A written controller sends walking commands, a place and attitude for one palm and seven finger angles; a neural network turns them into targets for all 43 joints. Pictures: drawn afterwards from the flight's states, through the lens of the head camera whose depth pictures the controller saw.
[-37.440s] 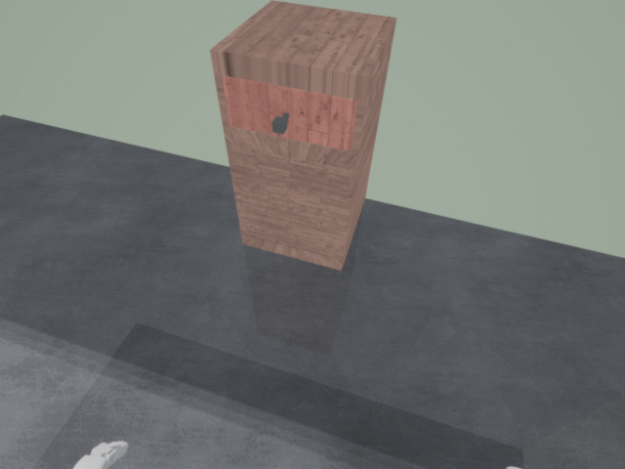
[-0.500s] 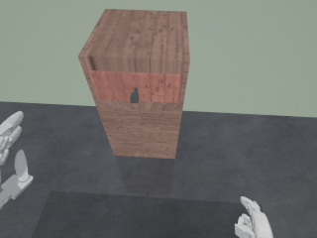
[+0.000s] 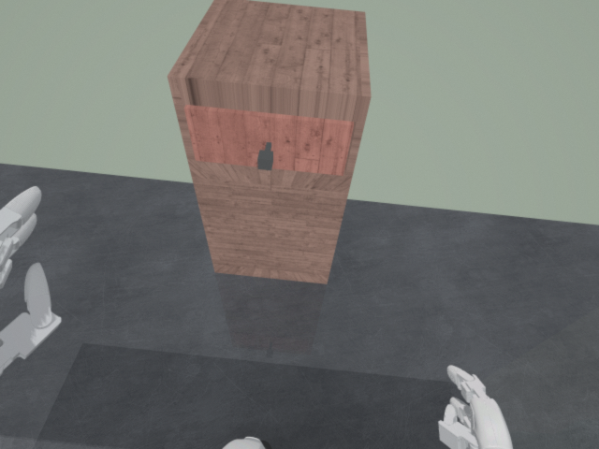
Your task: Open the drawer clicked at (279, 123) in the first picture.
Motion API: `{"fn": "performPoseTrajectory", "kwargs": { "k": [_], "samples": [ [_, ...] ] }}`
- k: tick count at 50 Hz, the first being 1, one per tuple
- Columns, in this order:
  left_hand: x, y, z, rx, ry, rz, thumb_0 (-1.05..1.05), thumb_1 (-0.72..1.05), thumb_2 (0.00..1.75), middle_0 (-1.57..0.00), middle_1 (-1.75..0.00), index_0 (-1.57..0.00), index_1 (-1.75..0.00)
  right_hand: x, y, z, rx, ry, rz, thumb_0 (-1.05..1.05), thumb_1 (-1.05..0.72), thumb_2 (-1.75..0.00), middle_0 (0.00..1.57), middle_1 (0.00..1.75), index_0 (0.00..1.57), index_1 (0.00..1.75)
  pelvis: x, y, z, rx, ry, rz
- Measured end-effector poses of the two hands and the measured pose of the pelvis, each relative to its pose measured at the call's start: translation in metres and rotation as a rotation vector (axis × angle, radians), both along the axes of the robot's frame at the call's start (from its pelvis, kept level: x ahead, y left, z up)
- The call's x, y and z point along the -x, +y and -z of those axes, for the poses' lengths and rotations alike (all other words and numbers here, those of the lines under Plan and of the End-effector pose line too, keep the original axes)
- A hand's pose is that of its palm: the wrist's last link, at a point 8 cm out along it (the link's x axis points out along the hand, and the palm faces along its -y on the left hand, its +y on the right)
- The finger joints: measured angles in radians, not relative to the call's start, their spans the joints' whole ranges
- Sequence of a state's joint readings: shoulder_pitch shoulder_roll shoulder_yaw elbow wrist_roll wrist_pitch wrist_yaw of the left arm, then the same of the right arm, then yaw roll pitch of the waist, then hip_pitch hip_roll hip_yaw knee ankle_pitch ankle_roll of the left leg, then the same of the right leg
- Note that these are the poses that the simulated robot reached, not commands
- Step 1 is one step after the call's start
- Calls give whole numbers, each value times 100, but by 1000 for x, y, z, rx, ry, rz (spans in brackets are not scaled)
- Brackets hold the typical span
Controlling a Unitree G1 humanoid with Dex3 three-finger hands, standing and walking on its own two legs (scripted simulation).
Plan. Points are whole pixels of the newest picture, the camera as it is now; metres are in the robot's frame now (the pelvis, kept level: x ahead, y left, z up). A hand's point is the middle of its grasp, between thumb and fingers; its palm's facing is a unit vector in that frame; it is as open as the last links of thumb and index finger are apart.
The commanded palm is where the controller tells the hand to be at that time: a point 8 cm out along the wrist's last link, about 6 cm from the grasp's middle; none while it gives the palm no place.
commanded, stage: step back with the hand held close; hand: left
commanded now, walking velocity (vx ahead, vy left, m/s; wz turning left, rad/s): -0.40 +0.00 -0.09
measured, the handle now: (266, 155) +0.74 +0.12 -0.10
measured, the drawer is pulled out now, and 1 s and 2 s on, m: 0.01 0.01 0.01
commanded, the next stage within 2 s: stop stepping back and stand still in 0.56 s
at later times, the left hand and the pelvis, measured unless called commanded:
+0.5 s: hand (40, 399) +0.13 +0.22 +0.17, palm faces +0.28 -0.84 -0.46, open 7.4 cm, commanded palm +0.07 +0.26 +0.19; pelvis -0.07 -0.01 +0.00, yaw -2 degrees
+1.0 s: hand out of the picture +0.03 +0.17 +0.16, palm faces +0.24 -0.81 -0.53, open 7.4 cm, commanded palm -0.03 +0.22 +0.19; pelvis -0.17 -0.06 +0.00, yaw -2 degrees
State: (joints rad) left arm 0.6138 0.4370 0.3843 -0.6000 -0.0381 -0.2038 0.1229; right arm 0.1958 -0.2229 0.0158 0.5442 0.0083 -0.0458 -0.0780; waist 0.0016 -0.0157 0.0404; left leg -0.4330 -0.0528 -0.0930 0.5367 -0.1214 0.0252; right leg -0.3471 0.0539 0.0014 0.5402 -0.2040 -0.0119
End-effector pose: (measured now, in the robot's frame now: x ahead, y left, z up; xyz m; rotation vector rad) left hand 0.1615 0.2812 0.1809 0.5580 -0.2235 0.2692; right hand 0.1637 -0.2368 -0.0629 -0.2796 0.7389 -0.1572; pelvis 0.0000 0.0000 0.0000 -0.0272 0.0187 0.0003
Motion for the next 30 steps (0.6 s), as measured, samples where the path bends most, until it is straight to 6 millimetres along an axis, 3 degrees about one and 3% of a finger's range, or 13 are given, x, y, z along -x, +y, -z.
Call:
{"fn": "performPoseTrajectory", "kwargs": {
  "k": [8,14,19,25,30],
  "samples": [
    [19,-11,-5,-1,-27,9,2,89,90,-21,-30,-22,-30,11,0,11,-39,22,-9,1,-90,-90,20,30,21,30,15,-3,3,-9,10,-16],
    [29,4,1,28,-57,-11,1,89,90,-21,-30,-22,-30,20,4,10,17,45,5,2,-90,-90,20,30,21,30,27,4,6,-1,38,-52],
    [44,10,3,19,19,-39,2,89,90,-21,-30,-21,-30,28,17,4,-23,19,-31,2,-90,-90,20,30,21,30,43,0,-2,4,50,-18],
    [63,-24,-8,39,17,22,2,90,90,-20,-30,-21,-30,43,19,1,-82,-35,-83,1,-90,-90,20,30,21,30,69,-14,-4,-4,70,39],
    [77,-59,-7,-10,13,94,2,90,90,-20,-30,-21,-30,67,-4,10,-117,-57,-79,1,-90,-90,20,30,21,30,105,-38,4,-28,89,72]
  ]
}}
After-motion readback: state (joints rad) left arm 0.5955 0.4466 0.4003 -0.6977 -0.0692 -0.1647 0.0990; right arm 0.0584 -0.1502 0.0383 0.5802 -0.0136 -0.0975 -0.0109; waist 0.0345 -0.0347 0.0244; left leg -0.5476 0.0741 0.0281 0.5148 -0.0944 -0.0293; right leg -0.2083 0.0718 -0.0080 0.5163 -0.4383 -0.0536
